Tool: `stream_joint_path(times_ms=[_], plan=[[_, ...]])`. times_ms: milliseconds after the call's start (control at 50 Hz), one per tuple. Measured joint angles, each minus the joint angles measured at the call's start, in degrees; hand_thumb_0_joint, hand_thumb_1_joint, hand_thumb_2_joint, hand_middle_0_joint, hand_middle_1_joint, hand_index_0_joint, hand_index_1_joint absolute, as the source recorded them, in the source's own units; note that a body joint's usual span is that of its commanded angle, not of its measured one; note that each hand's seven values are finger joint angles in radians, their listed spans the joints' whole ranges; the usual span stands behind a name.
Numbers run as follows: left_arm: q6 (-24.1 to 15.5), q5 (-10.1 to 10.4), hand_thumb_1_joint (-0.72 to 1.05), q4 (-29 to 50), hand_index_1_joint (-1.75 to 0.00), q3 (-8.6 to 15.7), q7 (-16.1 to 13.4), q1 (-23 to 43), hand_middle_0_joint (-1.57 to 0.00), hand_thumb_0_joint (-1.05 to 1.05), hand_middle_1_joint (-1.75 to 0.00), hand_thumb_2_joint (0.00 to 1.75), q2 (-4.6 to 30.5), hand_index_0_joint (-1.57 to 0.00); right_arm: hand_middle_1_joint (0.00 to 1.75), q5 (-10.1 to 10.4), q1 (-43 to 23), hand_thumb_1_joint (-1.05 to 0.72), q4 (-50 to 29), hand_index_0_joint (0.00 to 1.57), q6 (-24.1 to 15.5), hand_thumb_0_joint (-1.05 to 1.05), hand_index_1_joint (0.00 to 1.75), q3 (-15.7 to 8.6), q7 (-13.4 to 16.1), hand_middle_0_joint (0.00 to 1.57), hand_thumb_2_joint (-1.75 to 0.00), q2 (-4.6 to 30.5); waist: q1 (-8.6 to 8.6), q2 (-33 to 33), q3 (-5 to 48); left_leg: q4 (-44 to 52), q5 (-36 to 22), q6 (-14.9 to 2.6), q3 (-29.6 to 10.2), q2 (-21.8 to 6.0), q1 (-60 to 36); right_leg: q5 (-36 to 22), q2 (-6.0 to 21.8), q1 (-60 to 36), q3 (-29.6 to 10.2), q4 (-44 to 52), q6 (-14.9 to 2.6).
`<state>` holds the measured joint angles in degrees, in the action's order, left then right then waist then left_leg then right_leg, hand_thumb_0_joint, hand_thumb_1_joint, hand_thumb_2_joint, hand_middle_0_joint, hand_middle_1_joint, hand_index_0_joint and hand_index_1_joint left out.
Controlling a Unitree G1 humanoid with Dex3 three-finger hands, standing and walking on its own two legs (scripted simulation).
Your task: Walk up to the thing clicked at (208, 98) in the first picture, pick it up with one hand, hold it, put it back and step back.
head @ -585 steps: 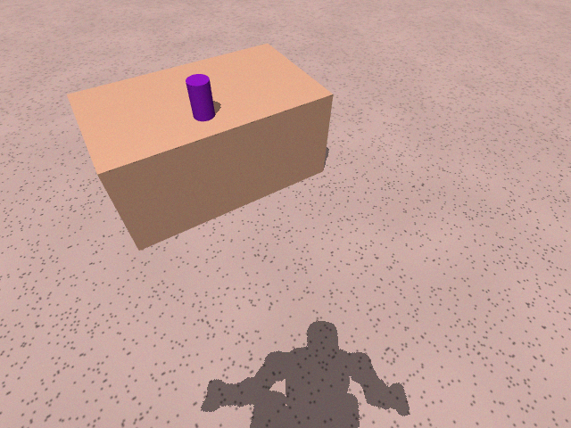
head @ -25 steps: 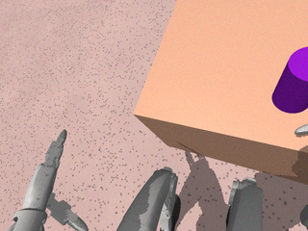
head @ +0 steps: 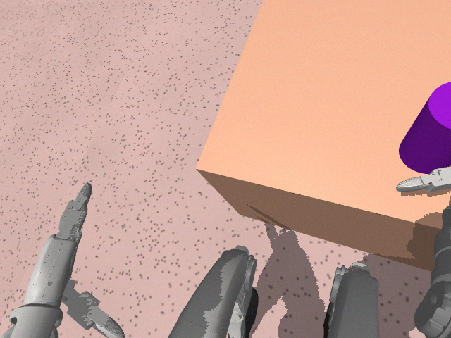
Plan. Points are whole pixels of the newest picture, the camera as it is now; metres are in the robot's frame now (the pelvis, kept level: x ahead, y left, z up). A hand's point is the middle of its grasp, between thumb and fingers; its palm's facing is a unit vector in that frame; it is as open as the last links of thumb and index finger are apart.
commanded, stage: rest palm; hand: right
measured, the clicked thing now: (442, 132) +0.50 -0.24 -0.04
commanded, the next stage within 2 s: close in 0.04 s
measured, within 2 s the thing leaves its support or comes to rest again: leaves its support in 1.44 s
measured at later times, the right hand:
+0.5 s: hand (444, 137) +0.49 -0.24 -0.04, palm faces +0.24 +0.97 +0.01, open 16.1 cm
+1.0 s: hand (442, 137) +0.49 -0.24 -0.04, palm faces +0.24 +0.97 +0.00, open 11.6 cm
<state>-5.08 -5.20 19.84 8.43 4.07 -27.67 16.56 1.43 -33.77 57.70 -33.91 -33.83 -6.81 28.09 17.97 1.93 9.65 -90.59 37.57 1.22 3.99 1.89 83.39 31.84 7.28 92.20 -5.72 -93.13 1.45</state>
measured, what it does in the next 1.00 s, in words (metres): stands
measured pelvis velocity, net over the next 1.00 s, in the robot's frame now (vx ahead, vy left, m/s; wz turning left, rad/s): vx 0.00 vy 0.00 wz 0.00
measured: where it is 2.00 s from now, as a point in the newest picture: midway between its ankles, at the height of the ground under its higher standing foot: outside the picture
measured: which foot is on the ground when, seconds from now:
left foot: down 0.00-1.00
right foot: down 0.00-1.00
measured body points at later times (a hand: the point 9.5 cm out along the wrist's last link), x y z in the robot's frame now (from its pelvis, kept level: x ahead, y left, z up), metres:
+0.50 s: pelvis +0.00 +0.00 +0.00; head +0.17 -0.09 +0.40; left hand +0.18 +0.25 +0.10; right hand +0.47 -0.29 -0.04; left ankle +0.04 +0.14 -0.53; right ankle +0.08 -0.14 -0.53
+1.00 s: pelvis +0.00 +0.00 +0.00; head +0.18 -0.09 +0.41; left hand +0.18 +0.25 +0.11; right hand +0.47 -0.29 -0.04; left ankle +0.04 +0.14 -0.53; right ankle +0.08 -0.14 -0.53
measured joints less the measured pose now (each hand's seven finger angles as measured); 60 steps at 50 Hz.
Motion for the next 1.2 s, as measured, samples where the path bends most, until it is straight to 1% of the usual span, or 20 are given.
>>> stream_joint_path(times_ms=[120, 240, 320, 380, 500, 640, 720, 760, 800, 820, 900, 960, 1060, 1140, 1200], plan=[[0.79, -0.16, -0.58, 0.50, -0.06, -0.24, 0.28, -0.13, -0.06, -0.01, -0.03, 0.09, -0.49, -0.04, 0.04, -0.51, 0.08, 0.59, -0.56, 0.07, 0.14, -0.01, 0.04, 0.92, 1.58, 0.06, -0.01, -0.39, -0.09, -0.06, 0.10, -0.05, 0.21, -0.01, -0.06, -0.21, 0.02, 0.08, -0.22, 0.02, 0.08, 0.07, 0.03], [0.69, 0.10, -0.58, 0.22, -0.06, -0.13, 0.48, 0.06, -0.06, -0.01, -0.04, 0.09, -0.36, -0.04, 0.05, -0.65, 0.04, 0.60, -0.47, 0.11, 0.24, -0.01, 0.05, 1.57, 1.92, 0.10, -0.01, -0.65, -0.37, -0.11, 0.23, 0.02, 0.27, 0.10, -0.13, -0.27, -0.10, 0.16, -0.30, -0.06, 0.16, 0.09, -0.08], [1.06, 0.02, -0.56, -0.36, -0.06, -0.89, 0.52, 0.22, -0.06, -0.01, -0.04, 0.08, -0.75, -0.05, 0.08, -0.93, -0.84, 0.60, 0.31, 0.18, -0.02, -0.01, 0.08, 1.47, 2.09, 0.18, 0.00, -0.19, -0.23, -0.20, 0.18, -0.30, 0.33, 0.17, -0.10, -0.38, 0.23, 0.15, -0.44, 0.35, 0.10, -0.23, -0.15], [1.59, -0.08, -0.55, 0.07, -0.06, -1.24, 0.61, 0.66, -0.06, -0.01, -0.05, 0.07, -0.49, -0.05, 0.11, -1.36, -1.83, 0.60, 1.11, 0.24, 0.11, -0.01, 0.11, 1.17, 2.36, 0.24, -0.01, 0.87, 0.30, -0.18, -0.10, -0.71, 0.36, 0.24, -0.15, -0.44, 0.55, 0.11, -0.52, 0.67, 0.12, -0.58, -0.22], [1.69, 0.19, -0.54, 0.81, -0.05, -0.59, 0.37, 0.67, -0.06, -0.01, -0.05, 0.07, 0.20, -0.06, 0.21, -2.02, -3.98, 0.57, 2.23, 0.38, 1.37, -0.01, 0.22, 1.29, 2.58, 0.38, -0.06, 2.50, 0.86, -0.08, -0.31, -0.38, -0.04, 0.31, -0.10, -0.47, 0.73, -0.25, -0.60, 0.93, 0.07, -0.35, -0.30], [1.80, 0.21, -0.54, 1.06, -0.05, 0.00, 0.29, 0.72, -0.06, -0.01, -0.05, 0.06, 0.64, -0.06, 0.34, -2.22, -5.73, 0.52, 4.42, 0.56, 1.24, -0.01, 0.35, 1.13, 2.80, 0.55, -0.13, 3.92, 1.40, -0.10, -0.51, -0.23, -0.25, 0.43, -0.21, -0.38, 1.09, -0.32, -0.53, 1.30, 0.14, -0.33, -0.44], [1.69, 0.30, -0.53, 1.76, -0.05, -0.02, 0.50, 0.25, -0.05, -0.01, -0.05, 0.06, 0.48, -0.06, 0.45, -2.19, -4.70, 0.48, 2.86, 0.69, 1.62, -0.01, 0.46, 0.73, 2.29, 0.68, -0.21, 3.51, 1.35, -0.01, -0.46, -0.28, -0.17, 0.45, -0.32, -0.25, 1.03, -0.15, -0.39, 1.16, 0.22, -0.42, -0.43], [1.41, 0.40, -0.53, 1.62, -0.05, -0.05, 0.58, -0.02, -0.05, 0.00, -0.05, 0.06, 0.27, -0.06, 0.51, -1.74, -4.29, 0.44, 2.21, 0.76, 1.87, -0.01, 0.51, 0.71, 2.51, 0.73, -0.26, 3.08, 1.21, -0.03, -0.38, -0.11, -0.17, 0.43, -0.27, -0.23, 0.85, -0.13, -0.38, 0.99, 0.18, -0.29, -0.40], [1.38, 0.49, -0.53, 1.07, -0.05, -0.13, 0.59, -0.08, -0.05, 0.00, -0.05, 0.06, -0.08, -0.06, 0.56, -1.50, -3.99, 0.41, 1.92, 0.81, 1.82, -0.01, 0.57, 0.79, 2.69, 0.76, -0.30, 2.67, 1.04, -0.03, -0.30, 0.07, -0.20, 0.41, -0.23, -0.25, 0.68, -0.17, -0.42, 0.85, 0.14, -0.11, -0.39], [1.51, 0.44, -0.53, 0.85, -0.05, -0.25, 0.57, -0.03, -0.05, 0.00, -0.05, 0.06, -0.16, -0.06, 0.58, -1.62, -3.87, 0.42, 1.71, 0.82, 1.85, -0.01, 0.58, 0.90, 2.84, 0.75, -0.33, 2.51, 1.01, -0.03, -0.22, 0.12, -0.20, 0.39, -0.21, -0.28, 0.67, -0.19, -0.45, 0.84, 0.14, -0.05, -0.37], [1.88, 0.32, -0.53, 0.79, -0.05, -0.75, 0.65, 0.21, -0.05, 0.00, -0.05, 0.06, -0.28, -0.06, 0.64, -2.05, -3.68, 0.44, 1.45, 0.79, 2.04, 0.00, 0.65, 1.15, 3.34, 0.74, -0.45, 2.29, 0.95, 0.02, -0.11, 0.11, -0.17, 0.34, -0.23, -0.26, 0.58, -0.18, -0.44, 0.70, 0.14, 0.01, -0.30], [2.01, 0.40, -0.53, 1.03, -0.05, -0.60, 0.80, 0.36, -0.05, 0.00, -0.05, 0.06, -0.07, -0.06, 0.69, -2.11, -2.87, 0.45, 0.49, 0.77, 2.44, 0.00, 0.70, 1.12, 3.39, 0.71, -0.57, 2.11, 1.03, -0.05, -0.35, 0.34, -0.20, 0.31, -0.22, -0.18, 0.17, -0.15, -0.36, 0.26, 0.14, 0.21, -0.25], [1.56, 0.63, -0.52, 0.43, -0.05, -0.18, 0.62, 0.11, -0.05, 0.00, -0.05, 0.06, -0.09, -0.06, 0.77, -1.45, -1.89, 0.46, 0.21, 0.72, 1.95, 0.01, 0.79, 1.17, 3.16, 0.67, -0.75, 1.06, 0.76, 0.00, -0.27, 0.90, -0.32, 0.20, -0.23, -0.10, -0.40, -0.24, -0.28, -0.41, 0.18, 0.80, -0.16], [2.03, 0.41, -0.53, 0.84, -0.05, -0.41, 0.52, 0.64, -0.05, 0.00, -0.05, 0.06, -0.01, -0.06, 0.82, -1.71, -2.08, 0.47, 0.87, 0.70, 0.95, 0.01, 0.84, 1.04, 2.76, 0.65, -0.89, 1.46, 0.87, 0.04, -0.49, 0.53, -0.24, 0.10, -0.24, -0.09, -0.20, -0.24, -0.28, -0.29, 0.16, 0.60, -0.07], [1.99, 0.41, -0.53, 2.37, -0.05, -0.46, 0.62, 0.68, -0.06, -0.01, -0.05, 0.06, 0.31, -0.06, 0.87, -1.83, -1.88, 0.49, 0.38, 0.67, 1.65, 0.01, 0.89, 0.87, 2.48, 0.63, -0.98, 1.73, 1.04, 0.11, -0.70, 0.43, -0.24, 0.06, -0.27, 0.00, -0.34, -0.24, -0.20, -0.52, 0.15, 0.57, 0.01]])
